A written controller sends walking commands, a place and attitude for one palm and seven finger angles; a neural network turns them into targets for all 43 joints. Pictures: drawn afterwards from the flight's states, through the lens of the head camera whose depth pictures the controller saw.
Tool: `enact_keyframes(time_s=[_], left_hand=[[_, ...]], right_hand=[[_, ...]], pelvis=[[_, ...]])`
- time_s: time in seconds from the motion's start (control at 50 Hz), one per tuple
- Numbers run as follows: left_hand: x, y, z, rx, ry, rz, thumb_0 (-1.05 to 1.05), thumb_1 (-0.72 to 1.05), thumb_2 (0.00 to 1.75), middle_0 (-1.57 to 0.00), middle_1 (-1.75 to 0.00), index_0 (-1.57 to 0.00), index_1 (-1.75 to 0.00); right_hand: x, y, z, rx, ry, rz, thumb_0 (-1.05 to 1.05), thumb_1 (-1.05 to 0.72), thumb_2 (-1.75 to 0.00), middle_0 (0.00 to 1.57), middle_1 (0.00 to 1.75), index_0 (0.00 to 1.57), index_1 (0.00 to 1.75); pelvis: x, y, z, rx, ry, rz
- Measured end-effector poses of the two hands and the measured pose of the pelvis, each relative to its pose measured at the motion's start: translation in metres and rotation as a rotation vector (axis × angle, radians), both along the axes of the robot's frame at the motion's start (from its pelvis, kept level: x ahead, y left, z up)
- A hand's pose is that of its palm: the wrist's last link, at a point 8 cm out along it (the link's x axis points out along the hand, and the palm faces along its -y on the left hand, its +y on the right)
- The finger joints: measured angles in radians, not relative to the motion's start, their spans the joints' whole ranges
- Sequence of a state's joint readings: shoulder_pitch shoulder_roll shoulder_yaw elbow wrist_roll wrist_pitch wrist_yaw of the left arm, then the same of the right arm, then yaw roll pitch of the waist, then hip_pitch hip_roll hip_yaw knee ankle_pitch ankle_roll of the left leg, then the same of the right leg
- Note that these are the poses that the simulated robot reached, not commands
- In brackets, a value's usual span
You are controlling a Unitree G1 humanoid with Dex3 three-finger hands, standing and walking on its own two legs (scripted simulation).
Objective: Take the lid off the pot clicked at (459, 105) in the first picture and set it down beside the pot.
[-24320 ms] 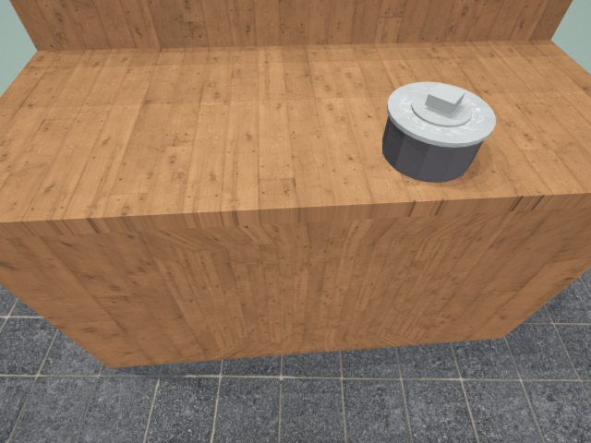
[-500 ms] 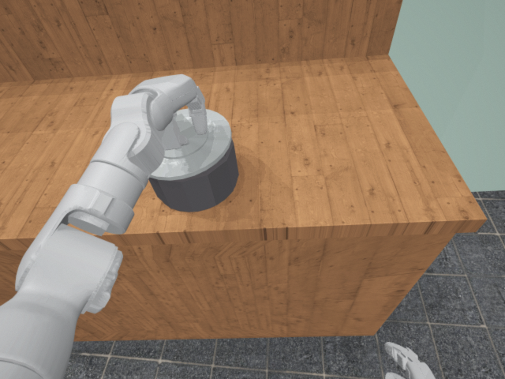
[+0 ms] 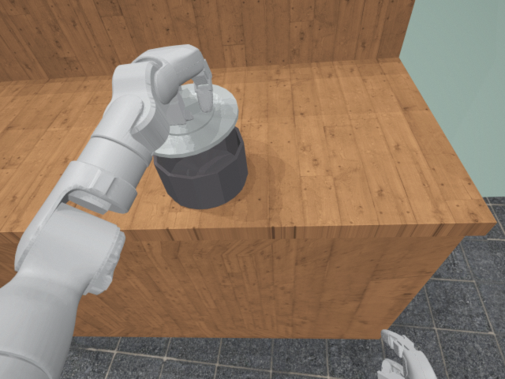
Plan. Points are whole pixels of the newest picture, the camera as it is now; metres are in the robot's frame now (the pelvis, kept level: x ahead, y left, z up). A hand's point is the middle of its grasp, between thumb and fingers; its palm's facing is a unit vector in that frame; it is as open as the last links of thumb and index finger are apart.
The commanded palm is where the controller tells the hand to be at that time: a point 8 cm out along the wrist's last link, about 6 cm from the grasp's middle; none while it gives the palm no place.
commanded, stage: lift the lid straight up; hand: left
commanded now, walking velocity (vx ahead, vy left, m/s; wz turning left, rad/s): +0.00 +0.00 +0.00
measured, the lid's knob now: (181, 105) +0.49 +0.12 +0.20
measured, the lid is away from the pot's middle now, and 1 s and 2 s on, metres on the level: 0.01 0.01 0.12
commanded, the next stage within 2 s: move the lid sideways beside the pot in 1.02 s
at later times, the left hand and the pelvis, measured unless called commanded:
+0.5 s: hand (178, 76) +0.45 +0.10 +0.27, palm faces -0.17 -0.05 -0.98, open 5.7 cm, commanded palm +0.43 +0.11 +0.35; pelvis -0.01 +0.00 +0.00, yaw +0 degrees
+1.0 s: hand (165, 51) +0.45 +0.11 +0.30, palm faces -0.15 -0.07 -0.99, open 5.7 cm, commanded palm +0.43 +0.12 +0.37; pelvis -0.01 +0.00 +0.00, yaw +0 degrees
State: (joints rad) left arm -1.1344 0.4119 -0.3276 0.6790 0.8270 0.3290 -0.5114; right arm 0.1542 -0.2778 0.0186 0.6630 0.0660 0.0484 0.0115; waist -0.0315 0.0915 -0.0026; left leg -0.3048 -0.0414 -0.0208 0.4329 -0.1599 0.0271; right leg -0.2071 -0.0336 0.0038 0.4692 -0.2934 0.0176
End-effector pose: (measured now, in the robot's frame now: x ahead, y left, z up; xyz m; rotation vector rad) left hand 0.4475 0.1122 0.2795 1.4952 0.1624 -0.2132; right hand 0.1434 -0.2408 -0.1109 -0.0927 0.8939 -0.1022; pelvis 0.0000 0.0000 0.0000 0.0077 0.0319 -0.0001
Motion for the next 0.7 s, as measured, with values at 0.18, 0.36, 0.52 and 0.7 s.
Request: enact_keyframes(time_s=[0.18, 0.36, 0.52, 0.7], left_hand=[[0.0, -0.005, 0.019, -0.003, -0.032, -0.007, 0.01, 0.23, 0.94, -0.57, -0.81, -0.93, -1.05], [-0.004, -0.007, 0.033, 0.003, -0.056, -0.007, 0.01, 0.23, 0.94, -0.57, -0.81, -0.93, -1.05], [-0.007, -0.011, 0.047, 0.01, -0.079, -0.013, 0.01, 0.23, 0.95, -0.57, -0.81, -0.93, -1.05], [-0.01, -0.012, 0.065, 0.01, -0.1, 0.008, 0.01, 0.23, 0.95, -0.57, -0.81, -0.94, -1.05]], right_hand=[[-0.008, 0.002, -0.002, 0.008, 0.003, -0.004, 0.01, -0.91, -0.9, 0.2, 0.3, 0.2, 0.3], [-0.014, -0.001, -0.003, 0.007, 0.011, -0.01, 0.01, -0.91, -0.9, 0.2, 0.3, 0.2, 0.3], [-0.013, -0.002, -0.001, 0.0, -0.007, -0.007, 0.01, -0.91, -0.9, 0.2, 0.3, 0.2, 0.3], [-0.01, -0.001, 0.0, 0.004, -0.019, 0.0, 0.01, -0.91, -0.9, 0.2, 0.3, 0.2, 0.3]], pelvis=[[-0.002, 0.0, 0.0, 0.002, -0.001, -0.007], [-0.003, 0.0, 0.0, 0.002, -0.007, -0.009], [-0.006, 0.0, 0.0, 0.002, -0.008, -0.007], [-0.007, -0.001, 0.0, 0.003, -0.01, -0.007]])
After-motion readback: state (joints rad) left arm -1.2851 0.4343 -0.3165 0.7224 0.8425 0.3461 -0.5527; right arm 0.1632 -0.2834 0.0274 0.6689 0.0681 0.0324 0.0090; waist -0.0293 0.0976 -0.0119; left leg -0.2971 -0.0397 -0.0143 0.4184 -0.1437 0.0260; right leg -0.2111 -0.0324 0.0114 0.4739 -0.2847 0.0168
